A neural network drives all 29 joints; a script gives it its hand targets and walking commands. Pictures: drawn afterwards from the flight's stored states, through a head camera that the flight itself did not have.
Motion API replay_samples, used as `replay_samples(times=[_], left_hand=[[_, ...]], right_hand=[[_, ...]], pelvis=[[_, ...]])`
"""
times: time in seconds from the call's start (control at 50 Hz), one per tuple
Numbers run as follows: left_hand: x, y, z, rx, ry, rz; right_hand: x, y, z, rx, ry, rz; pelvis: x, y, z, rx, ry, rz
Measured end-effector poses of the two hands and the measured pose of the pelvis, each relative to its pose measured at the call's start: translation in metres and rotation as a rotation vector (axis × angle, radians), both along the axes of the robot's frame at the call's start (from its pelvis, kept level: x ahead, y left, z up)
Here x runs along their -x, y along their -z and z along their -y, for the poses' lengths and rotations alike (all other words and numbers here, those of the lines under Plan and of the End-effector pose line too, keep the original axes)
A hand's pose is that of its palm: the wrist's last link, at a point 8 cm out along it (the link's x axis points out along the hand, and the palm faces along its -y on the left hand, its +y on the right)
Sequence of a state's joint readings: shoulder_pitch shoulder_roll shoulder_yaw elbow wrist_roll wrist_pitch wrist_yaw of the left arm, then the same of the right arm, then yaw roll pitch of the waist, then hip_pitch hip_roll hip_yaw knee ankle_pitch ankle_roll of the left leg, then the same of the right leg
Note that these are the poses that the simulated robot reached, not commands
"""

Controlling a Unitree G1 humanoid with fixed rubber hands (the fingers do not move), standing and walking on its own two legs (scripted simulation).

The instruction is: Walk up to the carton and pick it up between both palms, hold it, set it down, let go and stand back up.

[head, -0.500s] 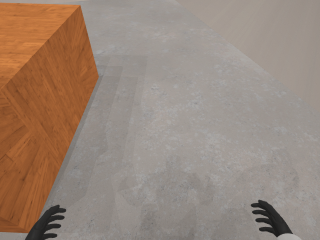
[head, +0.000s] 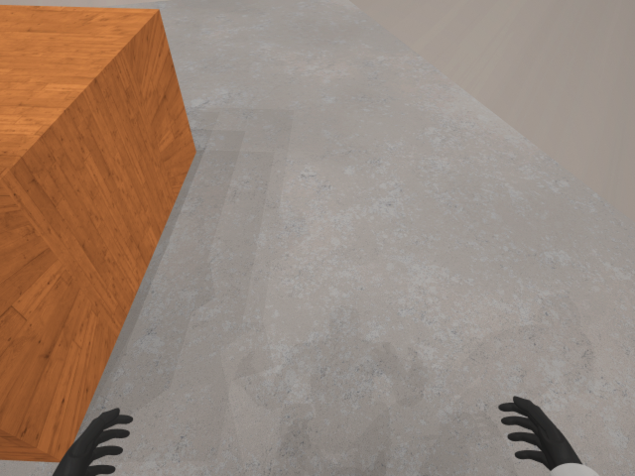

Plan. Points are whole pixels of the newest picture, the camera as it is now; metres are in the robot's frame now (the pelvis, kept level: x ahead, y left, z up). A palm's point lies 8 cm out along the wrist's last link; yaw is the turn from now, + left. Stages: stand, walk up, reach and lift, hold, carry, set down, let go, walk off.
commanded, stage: walk up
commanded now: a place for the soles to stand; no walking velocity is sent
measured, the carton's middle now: out of the picture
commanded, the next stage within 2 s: none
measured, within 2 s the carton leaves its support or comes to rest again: neither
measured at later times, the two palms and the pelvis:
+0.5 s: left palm out of the picture +0.09 +0.47 -0.08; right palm (422, 368) +0.28 -0.14 -0.06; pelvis +0.07 +0.12 -0.01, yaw +22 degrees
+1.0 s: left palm out of the picture +0.16 +0.43 -0.04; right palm (351, 227) +0.57 -0.07 -0.07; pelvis +0.28 +0.12 +0.01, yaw +40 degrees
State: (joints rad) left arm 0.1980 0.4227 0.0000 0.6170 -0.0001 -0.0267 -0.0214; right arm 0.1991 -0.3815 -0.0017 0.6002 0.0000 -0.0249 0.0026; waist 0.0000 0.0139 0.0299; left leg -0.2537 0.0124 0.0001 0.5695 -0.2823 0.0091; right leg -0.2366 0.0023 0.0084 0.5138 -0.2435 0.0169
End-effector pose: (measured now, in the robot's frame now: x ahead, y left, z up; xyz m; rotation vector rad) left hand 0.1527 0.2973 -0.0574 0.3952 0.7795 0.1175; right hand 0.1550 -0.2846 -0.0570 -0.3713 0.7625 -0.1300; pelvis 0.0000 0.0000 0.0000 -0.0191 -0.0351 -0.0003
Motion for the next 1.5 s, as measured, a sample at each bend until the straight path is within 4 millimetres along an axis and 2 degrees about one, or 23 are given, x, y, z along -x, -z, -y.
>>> replay_samples(times=[0.06, 0.1, 0.14, 0.2, 0.24, 0.32, 0.38, 0.42, 0.48, 0.56, 0.66, 0.74, 0.82, 0.88, 0.98, 1.06, 1.16, 1.26, 1.34, 1.42, 1.5], left_hand=[[0.001, -0.002, -0.003, -0.012, -0.003, 0.006], [0.009, -0.005, -0.015, -0.040, -0.034, 0.019], [0.026, -0.009, -0.033, -0.072, -0.092, 0.020], [0.051, -0.014, -0.062, -0.121, -0.145, -0.024], [0.060, -0.017, -0.082, -0.146, -0.164, -0.049], [0.069, -0.016, -0.124, -0.159, -0.220, -0.050], [0.071, 0.003, -0.157, -0.142, -0.258, -0.047], [0.072, 0.020, -0.172, -0.118, -0.285, -0.057], [0.066, 0.028, -0.171, -0.046, -0.316, -0.062], [0.051, 0.022, -0.169, 0.004, -0.349, -0.044], [0.037, 0.013, -0.179, -0.021, -0.393, -0.052], [0.010, 0.004, -0.182, -0.052, -0.428, -0.048], [-0.025, 0.000, -0.177, -0.087, -0.475, -0.023], [-0.031, -0.002, -0.163, -0.089, -0.559, -0.013], [-0.012, -0.015, -0.135, -0.074, -0.686, -0.105], [-0.007, -0.019, -0.129, -0.073, -0.747, -0.169], [-0.022, -0.009, -0.127, -0.030, -0.817, -0.175], [-0.035, 0.010, -0.134, 0.025, -0.886, -0.186], [-0.040, 0.028, -0.149, 0.061, -0.934, -0.217], [-0.048, 0.052, -0.169, 0.091, -0.971, -0.248], [-0.077, 0.047, -0.183, 0.112, -0.991, -0.223]], right_hand=[[0.001, 0.002, 0.000, -0.008, -0.011, -0.021], [0.003, 0.007, -0.001, -0.014, -0.039, -0.078], [0.001, 0.008, -0.007, -0.011, -0.081, -0.140], [-0.018, 0.005, -0.020, -0.009, -0.141, -0.171], [-0.034, 0.002, -0.030, -0.002, -0.171, -0.171], [-0.066, 0.004, -0.065, 0.022, -0.236, -0.180], [-0.094, 0.014, -0.102, 0.046, -0.279, -0.163], [-0.108, 0.019, -0.126, 0.057, -0.293, -0.153], [-0.121, 0.012, -0.139, 0.090, -0.299, -0.162], [-0.135, -0.003, -0.136, 0.167, -0.311, -0.207], [-0.168, 0.002, -0.135, 0.204, -0.343, -0.230], [-0.217, 0.012, -0.143, 0.178, -0.372, -0.195], [-0.284, 0.028, -0.152, 0.149, -0.420, -0.157], [-0.332, 0.034, -0.175, 0.118, -0.495, -0.144], [-0.401, 0.013, -0.212, 0.094, -0.596, -0.112], [-0.432, 0.013, -0.227, 0.106, -0.656, -0.155], [-0.467, 0.014, -0.248, 0.142, -0.712, -0.199], [-0.511, 0.013, -0.291, 0.179, -0.778, -0.192], [-0.547, 0.016, -0.340, 0.203, -0.833, -0.176], [-0.574, 0.030, -0.387, 0.220, -0.865, -0.141], [-0.595, 0.031, -0.400, 0.263, -0.858, -0.146]], pelvis=[[-0.001, 0.000, 0.000, 0.000, -0.010, 0.001], [-0.004, 0.001, 0.000, 0.004, -0.048, 0.005], [-0.007, -0.001, -0.004, 0.009, -0.110, 0.005], [-0.012, -0.005, -0.016, 0.005, -0.166, 0.004], [-0.016, -0.006, -0.027, 0.001, -0.193, 0.009], [-0.032, -0.001, -0.058, 0.007, -0.264, 0.005], [-0.047, 0.016, -0.088, 0.026, -0.312, 0.002], [-0.056, 0.025, -0.102, -0.012, -0.350, 0.010], [-0.069, 0.019, -0.115, -0.008, -0.379, 0.002], [-0.091, 0.006, -0.125, -0.007, -0.425, 0.005], [-0.123, 0.006, -0.132, -0.037, -0.474, 0.022], [-0.161, 0.011, -0.131, -0.063, -0.503, 0.013], [-0.210, 0.020, -0.124, -0.078, -0.547, -0.015], [-0.237, 0.019, -0.119, -0.059, -0.613, -0.002], [-0.275, -0.004, -0.119, -0.072, -0.687, 0.001], [-0.302, -0.010, -0.122, -0.077, -0.744, 0.012], [-0.335, -0.009, -0.136, -0.065, -0.812, 0.018], [-0.365, -0.002, -0.160, -0.033, -0.881, 0.012], [-0.387, 0.008, -0.185, -0.002, -0.931, -0.003], [-0.406, 0.025, -0.214, -0.015, -0.972, -0.021], [-0.428, 0.022, -0.233, -0.023, -1.000, -0.034]])
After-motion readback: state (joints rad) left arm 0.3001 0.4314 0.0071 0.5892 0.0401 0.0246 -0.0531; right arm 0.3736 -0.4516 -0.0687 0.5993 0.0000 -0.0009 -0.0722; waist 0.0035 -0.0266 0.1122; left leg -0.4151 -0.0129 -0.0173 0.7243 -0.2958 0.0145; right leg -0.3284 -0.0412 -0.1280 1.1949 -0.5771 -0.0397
